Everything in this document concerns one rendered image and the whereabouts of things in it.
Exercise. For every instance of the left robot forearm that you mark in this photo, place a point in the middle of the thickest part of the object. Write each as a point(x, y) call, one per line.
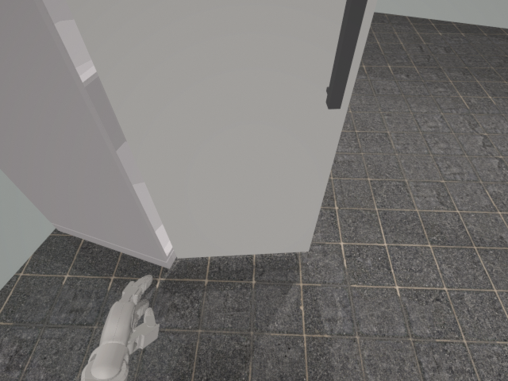
point(108, 362)

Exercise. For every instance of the fridge door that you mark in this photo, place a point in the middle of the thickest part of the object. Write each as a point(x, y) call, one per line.
point(223, 106)

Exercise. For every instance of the robot left hand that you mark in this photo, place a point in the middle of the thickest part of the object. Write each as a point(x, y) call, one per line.
point(121, 322)

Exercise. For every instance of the handle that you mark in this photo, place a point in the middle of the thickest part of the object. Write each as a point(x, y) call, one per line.
point(350, 29)

